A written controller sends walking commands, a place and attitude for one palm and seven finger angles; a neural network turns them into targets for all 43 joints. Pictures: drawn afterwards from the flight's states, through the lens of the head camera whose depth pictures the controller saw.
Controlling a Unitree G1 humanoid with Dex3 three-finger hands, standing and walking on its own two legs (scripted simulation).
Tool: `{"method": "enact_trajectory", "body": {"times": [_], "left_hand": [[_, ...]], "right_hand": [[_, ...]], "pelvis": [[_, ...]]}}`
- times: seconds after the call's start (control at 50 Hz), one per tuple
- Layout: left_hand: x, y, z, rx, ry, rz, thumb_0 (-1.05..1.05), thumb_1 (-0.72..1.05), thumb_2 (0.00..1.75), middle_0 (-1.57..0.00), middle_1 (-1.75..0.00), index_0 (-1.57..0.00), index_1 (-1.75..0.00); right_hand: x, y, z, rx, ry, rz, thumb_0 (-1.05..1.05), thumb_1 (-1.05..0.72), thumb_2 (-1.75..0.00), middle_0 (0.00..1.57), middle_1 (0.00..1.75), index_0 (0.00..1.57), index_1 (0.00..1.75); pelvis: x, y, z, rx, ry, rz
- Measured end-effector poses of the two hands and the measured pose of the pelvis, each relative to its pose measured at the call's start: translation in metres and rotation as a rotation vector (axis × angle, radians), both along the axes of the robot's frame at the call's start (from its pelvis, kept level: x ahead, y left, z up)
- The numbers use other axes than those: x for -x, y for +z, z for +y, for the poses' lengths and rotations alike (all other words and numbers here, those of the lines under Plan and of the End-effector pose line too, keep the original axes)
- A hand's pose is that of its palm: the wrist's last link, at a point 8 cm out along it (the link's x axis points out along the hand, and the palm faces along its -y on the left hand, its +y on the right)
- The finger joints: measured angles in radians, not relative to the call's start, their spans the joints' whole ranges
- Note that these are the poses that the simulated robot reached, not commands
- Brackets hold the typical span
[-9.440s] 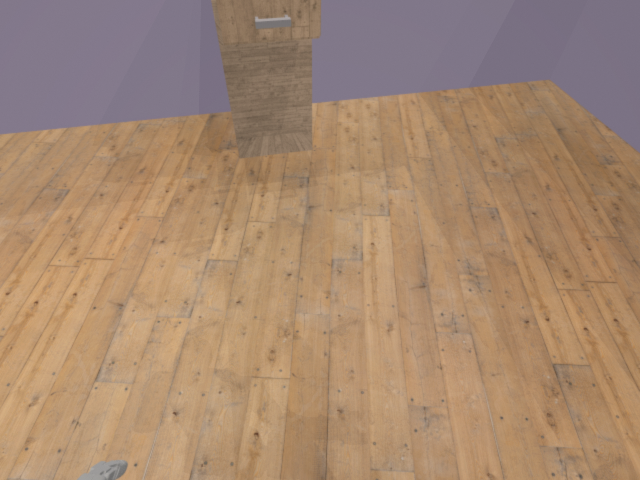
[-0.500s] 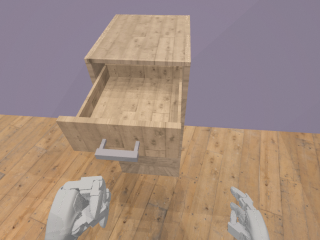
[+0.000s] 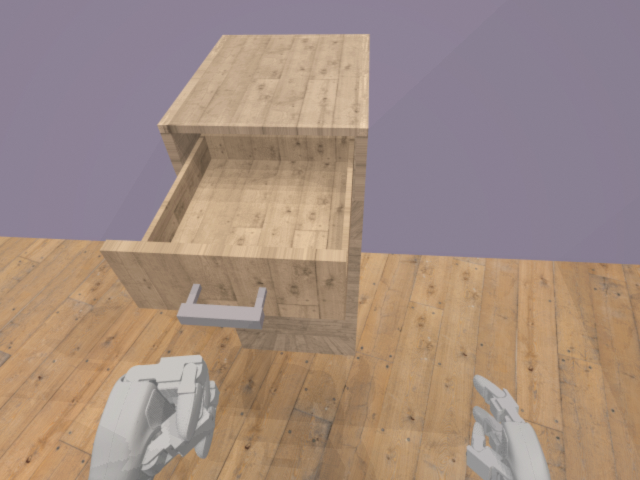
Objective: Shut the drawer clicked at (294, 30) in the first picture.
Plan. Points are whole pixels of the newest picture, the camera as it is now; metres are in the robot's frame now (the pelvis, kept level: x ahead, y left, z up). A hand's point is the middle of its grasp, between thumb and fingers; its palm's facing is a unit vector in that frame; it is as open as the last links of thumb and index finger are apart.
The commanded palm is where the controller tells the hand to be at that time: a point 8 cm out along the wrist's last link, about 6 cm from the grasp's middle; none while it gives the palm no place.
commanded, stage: bring the fist close to the handle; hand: left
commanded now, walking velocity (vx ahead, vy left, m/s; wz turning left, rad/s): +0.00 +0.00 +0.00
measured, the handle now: (225, 304) +0.34 +0.16 +0.03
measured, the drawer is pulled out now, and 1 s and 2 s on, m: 0.29 0.29 0.28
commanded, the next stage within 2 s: push the drawer shut in 1.40 s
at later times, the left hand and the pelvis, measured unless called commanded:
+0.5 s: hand (223, 401) +0.19 +0.12 +0.08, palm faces -0.04 -1.00 -0.02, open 3.3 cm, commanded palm +0.17 +0.17 +0.08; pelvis +0.00 +0.00 -0.01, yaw +0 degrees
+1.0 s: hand (247, 386) +0.23 +0.11 +0.03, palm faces -0.06 -1.00 -0.03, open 3.3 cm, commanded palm +0.21 +0.17 +0.03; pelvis -0.02 +0.01 -0.03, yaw -1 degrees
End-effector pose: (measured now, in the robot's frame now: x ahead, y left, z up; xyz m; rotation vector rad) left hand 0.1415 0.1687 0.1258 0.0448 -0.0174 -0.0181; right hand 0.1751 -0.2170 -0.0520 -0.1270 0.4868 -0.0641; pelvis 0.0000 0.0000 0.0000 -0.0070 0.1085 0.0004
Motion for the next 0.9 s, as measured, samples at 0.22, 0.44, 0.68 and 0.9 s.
{"method": "enact_trajectory", "body": {"times": [0.22, 0.44, 0.68, 0.9], "left_hand": [[-0.012, -0.021, 0.001, 0.017, -0.005, 0.033, 0.02, 0.9, 0.9, -1.4, -1.6, -1.4, -1.6], [-0.03, -0.042, 0.004, 0.022, -0.018, 0.038, 0.02, 0.9, 0.9, -1.4, -1.6, -1.4, -1.6], [-0.045, -0.064, 0.001, 0.03, -0.033, 0.036, 0.02, 0.9, 0.9, -1.4, -1.6, -1.4, -1.6], [-0.06, -0.088, -0.006, 0.017, -0.038, 0.034, 0.02, 0.9, 0.9, -1.4, -1.6, -1.4, -1.6]], "right_hand": [[0.001, -0.003, -0.001, 0.017, 0.013, 0.018, 0.02, -0.9, -0.9, 0.2, 0.29, 0.2, 0.3], [0.017, -0.015, -0.006, 0.041, -0.011, 0.086, 0.02, -0.9, -0.9, 0.2, 0.29, 0.2, 0.3], [0.029, -0.031, -0.005, 0.049, -0.02, 0.148, 0.02, -0.9, -0.9, 0.2, 0.29, 0.2, 0.3], [0.032, -0.047, -0.003, 0.051, -0.008, 0.188, 0.02, -0.9, -0.9, 0.2, 0.29, 0.2, 0.3]], "pelvis": [[0.002, -0.001, -0.001, 0.0, 0.003, 0.015], [0.004, -0.007, 0.002, 0.0, -0.005, 0.046], [0.008, -0.017, 0.007, 0.002, -0.009, 0.091], [0.015, -0.03, 0.007, 0.0, -0.011, 0.129]]}}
